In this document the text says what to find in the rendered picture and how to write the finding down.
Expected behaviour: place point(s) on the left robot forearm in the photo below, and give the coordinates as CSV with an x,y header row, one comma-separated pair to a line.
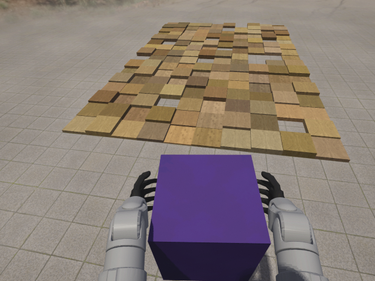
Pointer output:
x,y
126,243

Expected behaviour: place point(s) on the carton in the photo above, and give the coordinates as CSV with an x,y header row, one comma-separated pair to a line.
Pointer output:
x,y
208,222

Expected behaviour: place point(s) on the right robot forearm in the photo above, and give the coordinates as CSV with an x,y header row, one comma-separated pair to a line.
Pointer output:
x,y
294,243

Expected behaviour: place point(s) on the robot left hand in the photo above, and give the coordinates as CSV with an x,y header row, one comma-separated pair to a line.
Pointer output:
x,y
139,186

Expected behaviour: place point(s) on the robot right hand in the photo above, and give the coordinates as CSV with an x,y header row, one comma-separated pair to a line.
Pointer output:
x,y
274,189

